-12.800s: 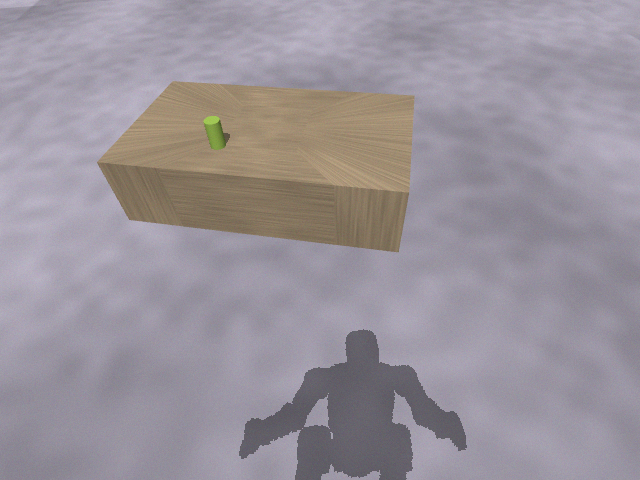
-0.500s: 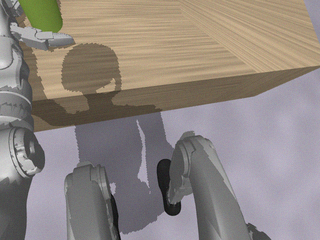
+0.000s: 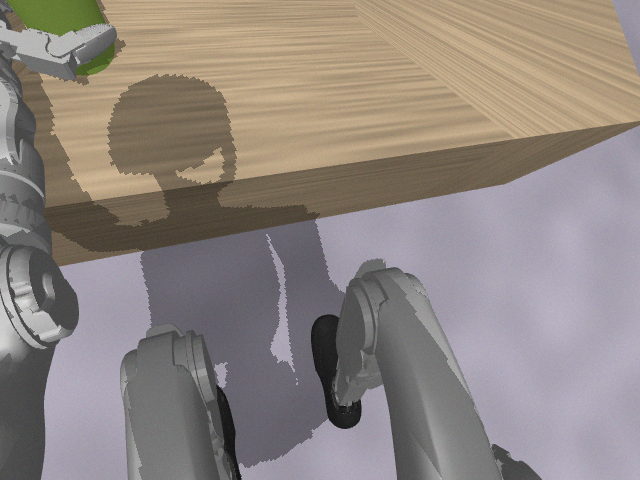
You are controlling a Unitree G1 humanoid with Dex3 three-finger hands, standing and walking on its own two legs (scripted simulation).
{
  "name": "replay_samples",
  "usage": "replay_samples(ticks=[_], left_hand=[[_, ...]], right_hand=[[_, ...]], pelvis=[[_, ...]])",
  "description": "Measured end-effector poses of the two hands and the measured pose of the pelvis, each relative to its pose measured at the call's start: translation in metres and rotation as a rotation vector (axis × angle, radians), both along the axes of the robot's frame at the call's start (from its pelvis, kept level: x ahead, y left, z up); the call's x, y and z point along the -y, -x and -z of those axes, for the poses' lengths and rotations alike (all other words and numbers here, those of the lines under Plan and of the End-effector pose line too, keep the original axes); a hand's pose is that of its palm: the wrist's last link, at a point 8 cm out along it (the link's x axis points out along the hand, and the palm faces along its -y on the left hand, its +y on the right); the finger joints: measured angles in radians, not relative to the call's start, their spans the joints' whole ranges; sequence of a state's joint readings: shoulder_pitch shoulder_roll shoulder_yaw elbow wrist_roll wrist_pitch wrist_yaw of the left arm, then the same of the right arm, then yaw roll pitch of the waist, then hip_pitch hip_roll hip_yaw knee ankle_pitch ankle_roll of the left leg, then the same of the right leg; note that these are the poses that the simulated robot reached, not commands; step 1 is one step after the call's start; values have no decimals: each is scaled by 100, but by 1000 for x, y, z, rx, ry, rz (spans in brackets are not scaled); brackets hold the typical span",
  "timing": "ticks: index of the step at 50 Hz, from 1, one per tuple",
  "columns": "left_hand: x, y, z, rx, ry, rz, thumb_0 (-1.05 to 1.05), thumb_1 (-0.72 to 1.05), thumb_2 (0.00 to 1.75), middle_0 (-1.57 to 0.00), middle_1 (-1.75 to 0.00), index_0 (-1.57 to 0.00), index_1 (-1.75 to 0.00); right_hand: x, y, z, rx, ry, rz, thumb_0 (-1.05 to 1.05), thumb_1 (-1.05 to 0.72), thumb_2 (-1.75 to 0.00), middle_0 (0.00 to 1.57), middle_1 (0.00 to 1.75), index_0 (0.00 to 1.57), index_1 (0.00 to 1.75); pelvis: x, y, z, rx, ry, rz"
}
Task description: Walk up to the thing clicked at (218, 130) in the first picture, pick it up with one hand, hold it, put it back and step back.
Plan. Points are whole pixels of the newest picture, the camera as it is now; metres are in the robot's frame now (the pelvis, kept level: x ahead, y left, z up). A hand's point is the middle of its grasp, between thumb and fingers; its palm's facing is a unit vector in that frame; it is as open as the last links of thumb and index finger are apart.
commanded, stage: settle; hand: left
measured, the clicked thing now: (59, 9) +0.61 +0.15 -0.01
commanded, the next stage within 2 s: lift in 1.08 s
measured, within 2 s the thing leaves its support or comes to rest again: leaves its support in 0.20 s
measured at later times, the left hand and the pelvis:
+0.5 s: hand out of the picture +0.60 +0.16 +0.08, palm faces +0.00 -1.00 -0.05, open 9.7 cm; pelvis +0.00 +0.00 +0.06, yaw +1 degrees
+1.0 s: hand out of the picture +0.60 +0.15 +0.12, palm faces +0.00 -1.00 -0.03, open 9.7 cm; pelvis +0.01 -0.01 +0.09, yaw +2 degrees
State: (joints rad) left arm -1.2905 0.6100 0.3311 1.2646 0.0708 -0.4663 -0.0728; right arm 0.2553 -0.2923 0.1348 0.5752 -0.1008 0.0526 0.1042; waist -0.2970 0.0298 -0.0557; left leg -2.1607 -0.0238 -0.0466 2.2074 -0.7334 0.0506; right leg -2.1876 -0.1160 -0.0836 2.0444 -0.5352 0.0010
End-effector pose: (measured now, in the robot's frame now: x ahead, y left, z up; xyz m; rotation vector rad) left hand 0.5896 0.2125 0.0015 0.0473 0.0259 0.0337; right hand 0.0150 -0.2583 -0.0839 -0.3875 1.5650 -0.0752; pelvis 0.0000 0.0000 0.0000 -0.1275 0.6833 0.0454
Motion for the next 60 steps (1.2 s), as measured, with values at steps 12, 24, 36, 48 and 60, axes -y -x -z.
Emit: replay_samples(ticks=[12, 24, 36, 48, 60], left_hand=[[5, 16, -12, -60, -19, 30, -8, -49, 105, -78, -114, -86, -120], [3, 12, -76, -38, -2, 23, -8, -51, 108, -77, -117, -85, -123], [7, 12, -85, -54, 8, 34, -8, -52, 109, -77, -117, -85, -124], [6, 7, -115, -55, 14, 25, -8, -53, 110, -76, -118, -84, -125], [4, 9, -122, -54, 27, 25, -8, -52, 111, -76, -119, -83, -126]], right_hand=[[0, -3, -12, 20, -1, 35, 0, -92, -90, 20, 30, 20, 30], [9, -16, -45, 101, 29, 42, 0, -92, -90, 20, 30, 20, 30], [9, -20, -56, 117, 18, 46, 0, -92, -90, 20, 30, 20, 30], [6, -27, -72, 135, 5, 62, 0, -92, -90, 20, 30, 20, 30], [10, -26, -86, 151, 22, 58, 0, -91, -90, 20, 30, 20, 30]], pelvis=[[1, -2, -19, 1, -19, -2], [2, -4, -54, 7, -36, 3], [4, -7, -68, 6, -47, 6], [6, -13, -89, 14, -53, 9], [6, -13, -98, 20, -52, 12]])
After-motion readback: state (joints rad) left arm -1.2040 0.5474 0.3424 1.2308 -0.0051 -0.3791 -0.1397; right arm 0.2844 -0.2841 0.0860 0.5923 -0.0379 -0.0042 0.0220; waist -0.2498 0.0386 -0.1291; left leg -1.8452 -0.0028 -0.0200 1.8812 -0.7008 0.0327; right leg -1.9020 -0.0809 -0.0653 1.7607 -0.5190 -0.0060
